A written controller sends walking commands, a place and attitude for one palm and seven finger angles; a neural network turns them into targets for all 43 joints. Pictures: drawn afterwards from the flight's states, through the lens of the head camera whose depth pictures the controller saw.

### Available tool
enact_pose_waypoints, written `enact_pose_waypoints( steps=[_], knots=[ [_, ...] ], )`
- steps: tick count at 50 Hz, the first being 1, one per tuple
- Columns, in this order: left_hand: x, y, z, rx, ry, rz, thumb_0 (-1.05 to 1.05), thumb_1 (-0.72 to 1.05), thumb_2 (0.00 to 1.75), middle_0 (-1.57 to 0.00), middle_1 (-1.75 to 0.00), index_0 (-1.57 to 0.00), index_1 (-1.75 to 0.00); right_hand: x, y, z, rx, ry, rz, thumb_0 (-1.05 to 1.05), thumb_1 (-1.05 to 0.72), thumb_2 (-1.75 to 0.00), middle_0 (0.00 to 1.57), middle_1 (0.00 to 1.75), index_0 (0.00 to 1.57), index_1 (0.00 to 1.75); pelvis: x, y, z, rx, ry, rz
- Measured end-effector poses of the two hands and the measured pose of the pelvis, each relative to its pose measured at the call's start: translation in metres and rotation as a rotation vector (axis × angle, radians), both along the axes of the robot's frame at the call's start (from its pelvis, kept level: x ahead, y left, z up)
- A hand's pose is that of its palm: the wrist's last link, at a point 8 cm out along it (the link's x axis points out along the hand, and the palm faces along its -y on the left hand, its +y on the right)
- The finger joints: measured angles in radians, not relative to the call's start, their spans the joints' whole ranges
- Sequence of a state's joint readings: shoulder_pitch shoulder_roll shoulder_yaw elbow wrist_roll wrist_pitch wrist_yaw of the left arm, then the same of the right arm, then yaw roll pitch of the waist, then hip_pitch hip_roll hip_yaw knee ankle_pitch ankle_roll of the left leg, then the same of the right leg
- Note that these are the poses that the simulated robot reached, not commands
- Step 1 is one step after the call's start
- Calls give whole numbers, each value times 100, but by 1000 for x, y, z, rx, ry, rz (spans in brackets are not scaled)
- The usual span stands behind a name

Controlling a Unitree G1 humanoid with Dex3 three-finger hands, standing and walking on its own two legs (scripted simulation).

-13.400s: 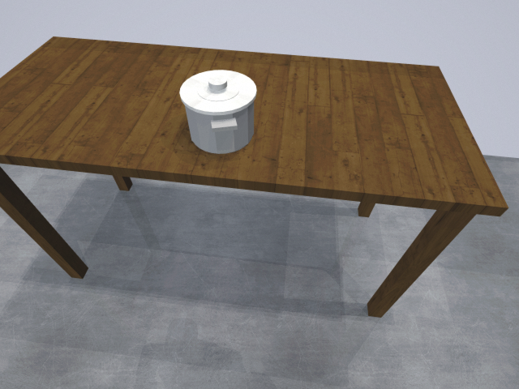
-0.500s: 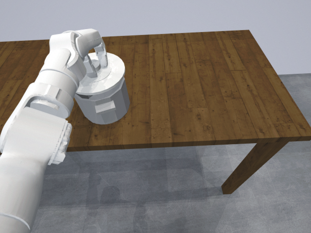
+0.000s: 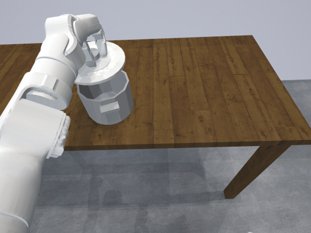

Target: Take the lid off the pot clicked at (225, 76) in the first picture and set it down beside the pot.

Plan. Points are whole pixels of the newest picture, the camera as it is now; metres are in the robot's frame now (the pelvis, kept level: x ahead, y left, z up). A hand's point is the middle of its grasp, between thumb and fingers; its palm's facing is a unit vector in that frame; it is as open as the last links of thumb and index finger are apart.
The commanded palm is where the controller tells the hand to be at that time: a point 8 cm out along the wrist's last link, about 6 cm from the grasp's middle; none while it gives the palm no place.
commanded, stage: lift the lid straight up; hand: left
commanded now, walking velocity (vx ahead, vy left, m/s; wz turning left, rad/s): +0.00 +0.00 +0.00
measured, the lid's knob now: (91, 54) +0.52 +0.13 +0.19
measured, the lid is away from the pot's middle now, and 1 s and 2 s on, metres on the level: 0.01 0.01 0.13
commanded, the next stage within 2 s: move the lid sideways beside the pot in 0.94 s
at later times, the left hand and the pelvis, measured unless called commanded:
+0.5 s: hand (81, 37) +0.49 +0.13 +0.26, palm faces -0.30 -0.08 -0.95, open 6.4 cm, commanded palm +0.51 +0.13 +0.33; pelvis +0.00 +0.00 +0.00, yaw +0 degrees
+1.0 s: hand (76, 23) +0.50 +0.13 +0.28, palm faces -0.25 -0.10 -0.96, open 6.4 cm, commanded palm +0.51 +0.14 +0.35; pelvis +0.00 +0.01 +0.00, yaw +0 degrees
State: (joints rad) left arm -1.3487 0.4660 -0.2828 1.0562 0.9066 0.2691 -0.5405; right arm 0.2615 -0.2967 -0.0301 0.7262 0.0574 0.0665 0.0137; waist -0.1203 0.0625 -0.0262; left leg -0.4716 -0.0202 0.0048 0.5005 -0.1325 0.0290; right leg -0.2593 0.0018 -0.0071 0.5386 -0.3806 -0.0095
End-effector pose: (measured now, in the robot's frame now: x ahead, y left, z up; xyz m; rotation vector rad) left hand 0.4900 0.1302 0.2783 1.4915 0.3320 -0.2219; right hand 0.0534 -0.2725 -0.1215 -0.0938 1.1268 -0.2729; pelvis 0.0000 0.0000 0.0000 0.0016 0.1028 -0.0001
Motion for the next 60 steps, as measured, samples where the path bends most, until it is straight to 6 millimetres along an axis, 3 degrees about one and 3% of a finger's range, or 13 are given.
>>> enact_pose_waypoints(
  steps=[11,33,49,60],
  knots=[
    [-6,-6,19,-8,-23,-2,2,45,40,-71,-97,-75,-98,0,2,0,-1,-11,16,0,-91,-90,20,30,20,30,-4,1,0,-1,-10,4],
    [0,2,48,-10,-55,51,2,45,40,-71,-97,-76,-98,-19,3,2,-20,24,0,1,-91,-90,20,30,20,30,-2,3,2,-5,-5,1],
    [6,3,63,-16,-91,60,3,45,40,-71,-97,-76,-98,-5,6,3,-8,10,14,1,-91,-90,20,30,20,30,5,5,2,-2,10,-1],
    [4,15,59,-4,-92,47,3,45,40,-71,-97,-76,-98,12,8,6,-5,-7,25,1,-91,-90,20,30,20,30,3,4,2,-7,8,0]
  ],
)
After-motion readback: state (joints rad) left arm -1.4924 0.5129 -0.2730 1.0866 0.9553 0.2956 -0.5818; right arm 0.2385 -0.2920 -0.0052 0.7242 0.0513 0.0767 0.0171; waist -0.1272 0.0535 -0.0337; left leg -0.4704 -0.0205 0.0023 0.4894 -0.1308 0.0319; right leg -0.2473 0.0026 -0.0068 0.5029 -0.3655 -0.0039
